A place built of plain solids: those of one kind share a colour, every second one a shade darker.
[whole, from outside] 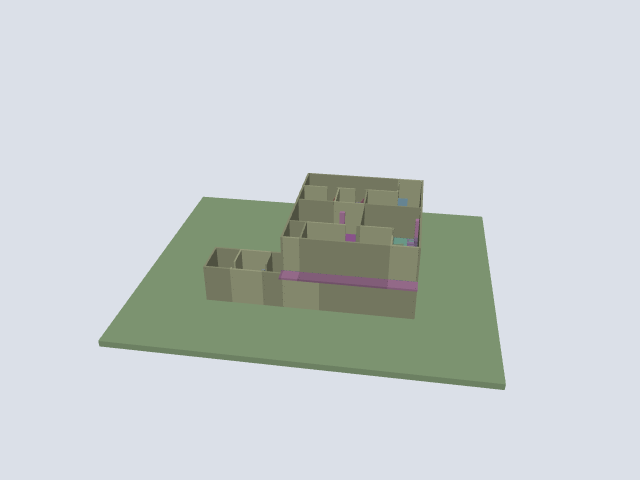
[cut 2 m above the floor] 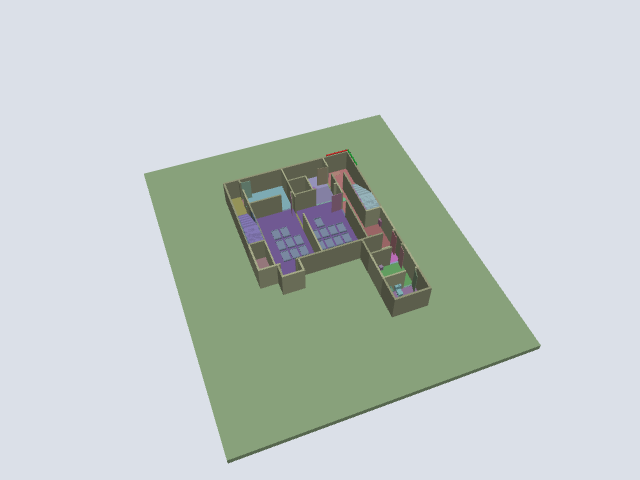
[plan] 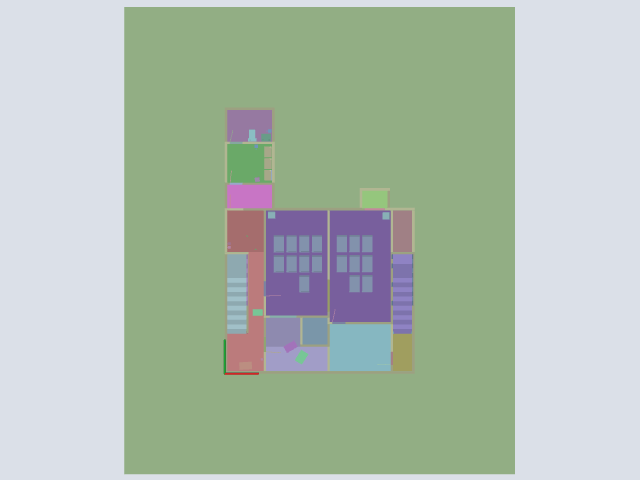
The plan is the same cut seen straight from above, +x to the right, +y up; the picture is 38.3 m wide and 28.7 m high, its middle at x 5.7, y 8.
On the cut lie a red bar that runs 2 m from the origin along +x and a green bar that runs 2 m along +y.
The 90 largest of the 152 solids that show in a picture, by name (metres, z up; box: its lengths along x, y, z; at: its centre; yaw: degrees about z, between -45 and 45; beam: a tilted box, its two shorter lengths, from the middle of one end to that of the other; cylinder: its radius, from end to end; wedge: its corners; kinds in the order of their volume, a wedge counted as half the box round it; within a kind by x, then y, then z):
{
 "under_1": {"box": [23.36, 27.93, 0.5], "at": [5.68, 7.96, -0.5]},
 "wall_1": {"box": [0.16, 1.83, 2.8], "at": [0.08, 1.07, 4.46]},
 "wall_2": {"box": [0.16, 6.99, 3.06], "at": [0.08, 3.65, 1.23]},
 "wall_3": {"box": [0.16, 6.32, 2.8], "at": [0.08, 5.28, 4.46]},
 "wall_4": {"box": [0.16, 2.5, 3.06], "at": [0.08, 8.52, 1.23]},
 "wall_5": {"box": [0.16, 1.4, 3.06], "at": [0.08, 10.6, 1.23]},
 "wall_6": {"box": [0.16, 2.31, 3.06], "at": [0.08, 12.59, 1.23]},
 "wall_7": {"box": [0.16, 1.9, 3.06], "at": [0.08, 14.82, 1.23]},
 "wall_8": {"box": [2.63, 0.13, 2.8], "at": [1.31, 8.51, 4.46]},
 "wall_9": {"box": [0.13, 4.73, 3.06], "at": [1.36, 4.78, 1.23]},
 "wall_10": {"box": [2.99, 0.16, 3.06], "at": [1.5, 15.85, 1.23]},
 "wall_11": {"box": [1.93, 0.13, 3.06], "at": [2.02, 11.37, 1.23]},
 "wall_12": {"box": [1.93, 0.13, 3.06], "at": [2.02, 13.8, 1.23]},
 "wall_13": {"box": [0.13, 4.24, 3.06], "at": [2.4, 7.65, 1.23]},
 "wall_14": {"box": [0.13, 2.35, 2.8], "at": [2.56, 3.29, 4.46]},
 "wall_15": {"box": [0.13, 2.89, 2.8], "at": [2.56, 7.0, 4.46]},
 "wall_16": {"box": [0.16, 1.37, 3.06], "at": [2.91, 10.62, 1.23]},
 "wall_17": {"box": [0.16, 2.31, 3.06], "at": [2.91, 12.59, 1.23]},
 "wall_18": {"box": [0.16, 1.9, 3.06], "at": [2.91, 14.82, 1.23]},
 "wall_19": {"box": [0.13, 1.6, 3.06], "at": [4.58, 2.55, 1.23]},
 "wall_20": {"box": [7.27, 0.13, 3.06], "at": [4.75, 9.84, 1.23]},
 "wall_21": {"box": [1.98, 0.13, 3.06], "at": [5.29, 3.42, 1.23]},
 "wall_22": {"box": [1.76, 0.13, 3.06], "at": [5.4, 1.69, 1.23]},
 "wall_23": {"box": [11.36, 0.16, 6.16], "at": [5.68, 0.08, 2.78]},
 "wall_24": {"box": [6.36, 0.13, 2.8], "at": [5.68, 4.54, 4.46]},
 "wall_25": {"box": [11.36, 0.16, 2.8], "at": [5.68, 9.85, 4.46]},
 "wall_26": {"box": [0.13, 1.46, 3.06], "at": [6.21, 0.89, 1.23]},
 "wall_27": {"box": [0.13, 4.31, 2.8], "at": [6.21, 2.31, 4.46]},
 "wall_28": {"box": [0.13, 2.2, 2.8], "at": [6.21, 5.7, 4.46]},
 "wall_29": {"box": [0.13, 4.13, 3.06], "at": [6.21, 7.71, 1.23]},
 "wall_30": {"box": [0.13, 2.84, 2.8], "at": [6.21, 8.35, 4.46]},
 "wall_31": {"box": [2.71, 0.13, 2.8], "at": [7.5, 6.87, 4.46]},
 "wall_32": {"box": [2.83, 0.13, 3.06], "at": [8.64, 3.04, 1.23]},
 "wall_33": {"box": [0.13, 2.35, 2.8], "at": [8.79, 3.29, 4.46]},
 "wall_34": {"box": [0.13, 1.94, 2.8], "at": [8.79, 8.8, 4.46]},
 "wall_35": {"box": [1.82, 0.16, 3.06], "at": [8.98, 11.03, 1.23]},
 "wall_36": {"box": [0.13, 1.65, 3.06], "at": [9.99, 2.15, 1.23]},
 "wall_37": {"box": [0.13, 4.05, 3.06], "at": [9.99, 5.12, 1.23]},
 "wall_38": {"box": [0.13, 2.5, 3.06], "at": [9.99, 8.52, 1.23]},
 "wall_39": {"box": [1.78, 0.13, 3.06], "at": [10.47, 9.84, 1.23]},
 "wall_40": {"box": [0.16, 1.83, 2.8], "at": [11.28, 1.07, 4.46]},
 "wall_41": {"box": [0.16, 6.99, 3.06], "at": [11.28, 3.65, 1.23]},
 "wall_42": {"box": [0.16, 7.65, 2.8], "at": [11.28, 5.95, 4.46]},
 "wall_43": {"box": [0.16, 2.5, 3.06], "at": [11.28, 8.52, 1.23]},
 "women_stair_1": {"box": [1.14, 4.75, 0.47], "at": [10.63, 4.77, -0.07]},
 "women_stair_2": {"box": [1.14, 4.48, 0.64], "at": [10.63, 4.91, 0.02]},
 "women_stair_3": {"box": [1.14, 4.2, 0.81], "at": [10.63, 5.05, 0.1]},
 "women_stair_4": {"box": [1.14, 3.92, 0.98], "at": [10.63, 5.19, 0.19]},
 "women_stair_5": {"box": [1.14, 3.64, 1.15], "at": [10.63, 5.33, 0.28]},
 "women_stair_6": {"box": [1.14, 3.36, 1.32], "at": [10.63, 5.46, 0.36]},
 "women_stair_7": {"box": [1.14, 3.09, 1.49], "at": [10.63, 5.6, 0.45]},
 "women_stair_8": {"box": [1.14, 2.81, 1.66], "at": [10.63, 5.74, 0.53]},
 "women_stair_9": {"box": [1.14, 2.53, 1.83], "at": [10.63, 5.88, 0.61]},
 "women_stair_10": {"box": [1.14, 2.25, 2.0], "at": [10.63, 6.02, 0.7]},
 "women_stair_11": {"box": [1.14, 1.97, 2.17], "at": [10.63, 6.16, 0.79]},
 "women_stair_12": {"box": [1.14, 1.7, 2.34], "at": [10.63, 6.3, 0.87]},
 "women_stair_13": {"box": [1.14, 1.42, 2.51], "at": [10.63, 6.44, 0.95]},
 "women_stair_14": {"box": [1.14, 0.86, 2.85], "at": [10.63, 6.72, 1.12]},
 "women_stair_15": {"box": [1.14, 0.58, 3.02], "at": [10.63, 6.85, 1.21]},
 "men_stair_1": {"box": [1.14, 4.75, 0.47], "at": [0.73, 4.77, -0.07]},
 "men_stair_2": {"box": [1.14, 4.48, 0.64], "at": [0.73, 4.91, 0.02]},
 "men_stair_3": {"box": [1.14, 4.2, 0.81], "at": [0.73, 5.05, 0.1]},
 "men_stair_4": {"box": [1.14, 3.92, 0.98], "at": [0.73, 5.19, 0.19]},
 "men_stair_5": {"box": [1.14, 3.64, 1.15], "at": [0.73, 5.33, 0.28]},
 "men_stair_6": {"box": [1.14, 3.36, 1.32], "at": [0.73, 5.46, 0.36]},
 "men_stair_7": {"box": [1.14, 3.09, 1.49], "at": [0.73, 5.6, 0.45]},
 "men_stair_8": {"box": [1.14, 2.81, 1.66], "at": [0.73, 5.74, 0.53]},
 "men_stair_9": {"box": [1.14, 2.53, 1.83], "at": [0.73, 5.88, 0.61]},
 "men_stair_10": {"box": [1.14, 2.25, 2.0], "at": [0.73, 6.02, 0.7]},
 "men_stair_11": {"box": [1.14, 1.97, 2.17], "at": [0.73, 6.16, 0.79]},
 "men_stair_12": {"box": [1.14, 1.7, 2.34], "at": [0.73, 6.3, 0.87]},
 "men_stair_13": {"box": [1.14, 1.42, 2.51], "at": [0.73, 6.44, 0.95]},
 "floor_prayer_hall_1": {"box": [3.68, 6.29, 0.67], "at": [4.31, 6.62, -0.33]},
 "floor_prayer_hall_2": {"box": [3.65, 6.67, 0.67], "at": [8.11, 6.43, -0.33]},
 "floor_men_hall_1": {"box": [2.18, 2.26, 0.67], "at": [1.25, 1.29, -0.33]},
 "floor_men_hall_2": {"box": [2.18, 2.5, 0.67], "at": [1.25, 8.52, -0.33]},
 "floor_men_hall_3": {"box": [0.91, 4.86, 0.67], "at": [1.89, 4.85, -0.33]},
 "floor_women_lobby_1": {"box": [3.65, 2.81, 0.67], "at": [8.11, 1.56, -0.33]},
 "floor_shoe_room_1": {"box": [2.05, 1.73, 0.67], "at": [3.5, 2.48, -0.33]},
 "floor_shoe_room_2": {"box": [3.68, 1.46, 0.67], "at": [4.31, 0.89, -0.33]},
 "floor_ablutions_1": {"box": [2.67, 2.31, 0.5], "at": [1.5, 12.59, -0.42]},
 "upper_floor_classroom_1": {"box": [3.52, 5.17, 0.16], "at": [4.39, 7.18, 2.98]},
 "floor_men_wc_1": {"box": [2.67, 1.9, 0.5], "at": [1.5, 14.82, -0.42]},
 "floor_stair_cupboard_1": {"box": [1.14, 2.5, 0.67], "at": [10.63, 8.52, -0.33]},
 "floor_wudu_lobby_1": {"box": [2.67, 1.4, 0.5], "at": [1.5, 10.6, -0.42]},
 "upper_floor_imam_room_1": {"box": [5.99, 1.83, 0.16], "at": [3.15, 1.07, 2.98]},
 "floor_women_hall_1": {"box": [1.14, 2.26, 0.67], "at": [10.63, 1.29, -0.33]},
 "floor_hall_store_1": {"box": [1.5, 1.6, 0.67], "at": [5.4, 2.55, -0.33]},
 "floor_mihrab_1": {"box": [1.5, 1.05, 0.67], "at": [8.98, 10.43, -0.33]},
 "upper_floor_next_1": {"box": [1.0, 6.32, 0.16], "at": [-0.5, 5.28, 2.98]}
}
